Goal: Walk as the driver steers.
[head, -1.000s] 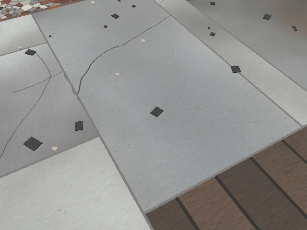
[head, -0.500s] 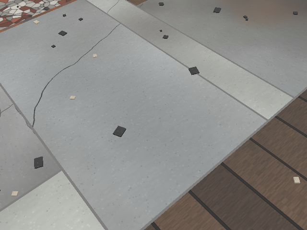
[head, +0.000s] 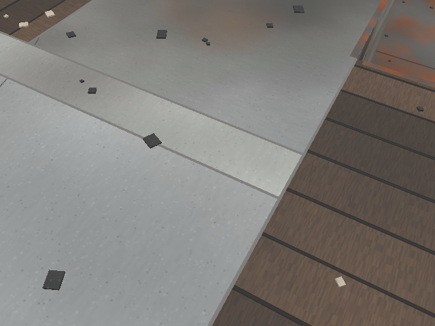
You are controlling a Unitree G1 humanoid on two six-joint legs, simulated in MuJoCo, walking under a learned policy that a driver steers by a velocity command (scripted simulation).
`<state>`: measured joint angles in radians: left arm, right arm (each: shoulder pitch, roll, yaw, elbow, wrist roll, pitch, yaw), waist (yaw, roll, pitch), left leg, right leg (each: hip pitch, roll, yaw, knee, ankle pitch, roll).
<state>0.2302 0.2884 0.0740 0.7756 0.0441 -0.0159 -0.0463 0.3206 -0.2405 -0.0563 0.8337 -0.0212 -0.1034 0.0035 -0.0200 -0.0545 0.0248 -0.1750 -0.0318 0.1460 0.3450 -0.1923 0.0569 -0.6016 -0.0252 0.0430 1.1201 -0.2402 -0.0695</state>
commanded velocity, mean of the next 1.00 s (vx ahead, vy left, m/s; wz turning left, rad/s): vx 0.42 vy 0.00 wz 0.10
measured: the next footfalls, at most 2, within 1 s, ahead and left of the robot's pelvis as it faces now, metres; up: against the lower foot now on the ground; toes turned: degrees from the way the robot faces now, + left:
right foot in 0.28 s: +0.29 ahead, -0.12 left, +0.00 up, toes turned -7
left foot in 0.80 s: +0.59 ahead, +0.05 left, +0.00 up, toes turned +9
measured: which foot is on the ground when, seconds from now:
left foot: down 0.00-0.28, up 0.30-0.78, down 0.80-1.00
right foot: up 0.00-0.26, down 0.28-0.80, up 0.82-1.00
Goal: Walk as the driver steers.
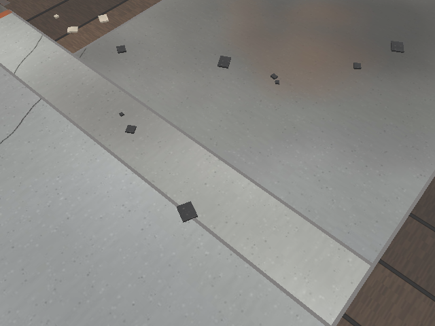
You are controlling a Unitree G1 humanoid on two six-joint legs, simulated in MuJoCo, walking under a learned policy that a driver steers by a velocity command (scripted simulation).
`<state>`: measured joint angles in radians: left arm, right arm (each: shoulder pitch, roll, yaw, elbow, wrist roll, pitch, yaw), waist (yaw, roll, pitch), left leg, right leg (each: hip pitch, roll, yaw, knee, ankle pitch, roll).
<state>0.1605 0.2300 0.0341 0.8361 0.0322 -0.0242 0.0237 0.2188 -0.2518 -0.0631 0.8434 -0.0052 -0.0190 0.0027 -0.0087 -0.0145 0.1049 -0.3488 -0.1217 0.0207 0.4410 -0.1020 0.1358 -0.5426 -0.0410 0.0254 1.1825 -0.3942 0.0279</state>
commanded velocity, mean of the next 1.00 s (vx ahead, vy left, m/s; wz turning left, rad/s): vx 0.19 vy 0.00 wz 0.31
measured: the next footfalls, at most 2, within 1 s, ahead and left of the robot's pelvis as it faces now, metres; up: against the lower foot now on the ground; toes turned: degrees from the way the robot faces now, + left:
right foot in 0.40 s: +0.12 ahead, -0.14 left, +0.00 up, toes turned +19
left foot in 0.86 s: +0.12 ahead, +0.09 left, +0.00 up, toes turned +18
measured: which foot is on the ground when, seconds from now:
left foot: down 0.00-0.40, up 0.42-0.84, down 0.86-1.00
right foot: up 0.00-0.38, down 0.40-0.86, up 0.88-1.00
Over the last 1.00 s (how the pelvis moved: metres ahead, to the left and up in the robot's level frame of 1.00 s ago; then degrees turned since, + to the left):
0.49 -0.01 -0.01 11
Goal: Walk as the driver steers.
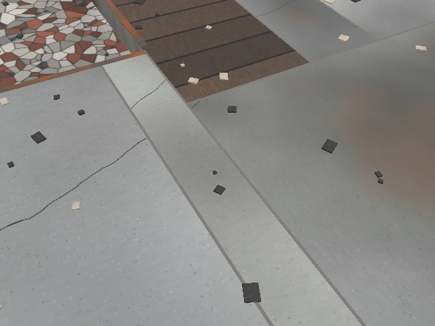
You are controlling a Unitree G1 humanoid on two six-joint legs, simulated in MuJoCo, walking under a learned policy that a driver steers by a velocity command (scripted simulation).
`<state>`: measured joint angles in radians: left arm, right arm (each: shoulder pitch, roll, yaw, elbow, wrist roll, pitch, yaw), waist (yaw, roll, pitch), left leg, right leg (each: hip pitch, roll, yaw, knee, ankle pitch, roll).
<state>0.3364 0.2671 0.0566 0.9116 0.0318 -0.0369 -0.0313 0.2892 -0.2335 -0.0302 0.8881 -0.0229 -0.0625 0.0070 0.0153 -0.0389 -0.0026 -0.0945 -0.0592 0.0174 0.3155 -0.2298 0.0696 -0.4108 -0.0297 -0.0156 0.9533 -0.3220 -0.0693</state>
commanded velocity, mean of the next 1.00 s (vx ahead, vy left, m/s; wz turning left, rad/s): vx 0.40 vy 0.00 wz -0.16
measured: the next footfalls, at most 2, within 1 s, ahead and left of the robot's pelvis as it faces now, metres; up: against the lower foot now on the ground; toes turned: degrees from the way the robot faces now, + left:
right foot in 0.32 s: +0.34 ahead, -0.11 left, +0.00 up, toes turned -4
left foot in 0.84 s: +0.62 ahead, +0.04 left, +0.00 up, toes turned -7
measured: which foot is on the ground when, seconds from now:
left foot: down 0.00-0.32, up 0.34-0.82, down 0.84-1.00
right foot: up 0.00-0.30, down 0.32-0.84, up 0.86-1.00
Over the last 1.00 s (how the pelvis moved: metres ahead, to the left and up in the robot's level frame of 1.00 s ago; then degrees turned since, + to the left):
0.15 0.01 0.01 18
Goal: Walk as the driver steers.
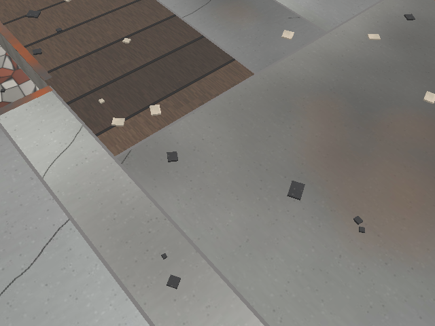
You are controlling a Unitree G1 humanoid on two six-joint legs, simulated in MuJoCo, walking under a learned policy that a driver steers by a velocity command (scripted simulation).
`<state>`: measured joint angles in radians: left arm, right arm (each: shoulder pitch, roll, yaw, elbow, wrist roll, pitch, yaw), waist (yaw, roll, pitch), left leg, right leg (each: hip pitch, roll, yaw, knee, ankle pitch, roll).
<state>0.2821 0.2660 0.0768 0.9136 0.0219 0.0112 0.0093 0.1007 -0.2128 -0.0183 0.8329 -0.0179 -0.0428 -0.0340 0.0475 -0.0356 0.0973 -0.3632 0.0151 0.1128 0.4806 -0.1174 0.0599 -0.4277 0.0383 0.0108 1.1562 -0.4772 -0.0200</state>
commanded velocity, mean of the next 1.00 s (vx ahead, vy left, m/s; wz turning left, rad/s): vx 0.03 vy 0.00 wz -0.41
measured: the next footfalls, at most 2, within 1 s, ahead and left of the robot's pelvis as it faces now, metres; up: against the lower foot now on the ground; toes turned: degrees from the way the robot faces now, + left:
right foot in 0.32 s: +0.04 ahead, -0.12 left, +0.00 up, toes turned -14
left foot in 0.78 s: +0.10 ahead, +0.07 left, +0.00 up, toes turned -24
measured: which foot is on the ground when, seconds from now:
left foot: down 0.00-0.32, up 0.34-0.76, down 0.78-1.00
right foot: up 0.00-0.30, down 0.32-0.78, up 0.80-1.00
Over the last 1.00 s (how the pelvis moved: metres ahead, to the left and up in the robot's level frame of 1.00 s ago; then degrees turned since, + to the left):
0.47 -0.02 -0.01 -13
